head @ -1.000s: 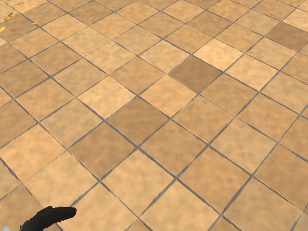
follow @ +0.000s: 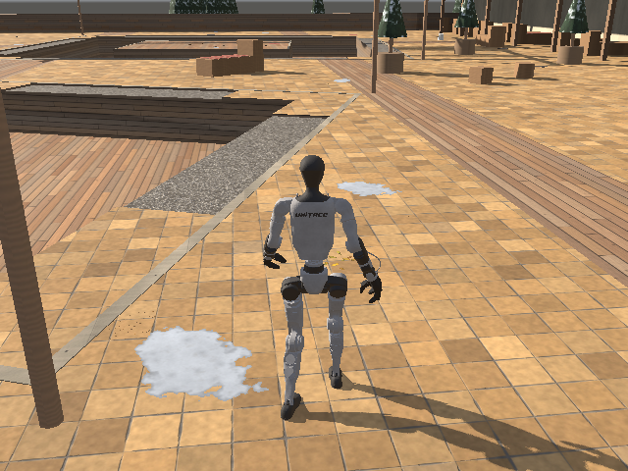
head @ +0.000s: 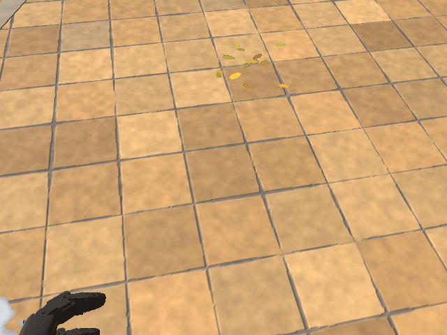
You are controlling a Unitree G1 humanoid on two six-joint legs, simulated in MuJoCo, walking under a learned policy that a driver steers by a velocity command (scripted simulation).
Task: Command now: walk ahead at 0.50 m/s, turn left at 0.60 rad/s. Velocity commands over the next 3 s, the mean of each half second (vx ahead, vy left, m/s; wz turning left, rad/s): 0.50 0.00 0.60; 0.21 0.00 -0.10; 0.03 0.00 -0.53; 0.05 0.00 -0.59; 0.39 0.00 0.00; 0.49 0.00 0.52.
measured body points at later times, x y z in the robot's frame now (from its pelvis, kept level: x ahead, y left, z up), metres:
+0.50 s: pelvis +0.26 +0.05 +0.00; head +0.29 +0.07 +0.44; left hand +0.18 +0.34 -0.13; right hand +0.56 -0.11 -0.07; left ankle +0.35 +0.17 -0.72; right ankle +0.12 -0.12 -0.72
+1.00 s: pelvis +0.45 +0.11 +0.01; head +0.48 +0.11 +0.46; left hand +0.52 +0.40 -0.10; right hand +0.64 -0.13 -0.10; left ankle +0.36 +0.17 -0.72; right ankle +0.54 +0.02 -0.71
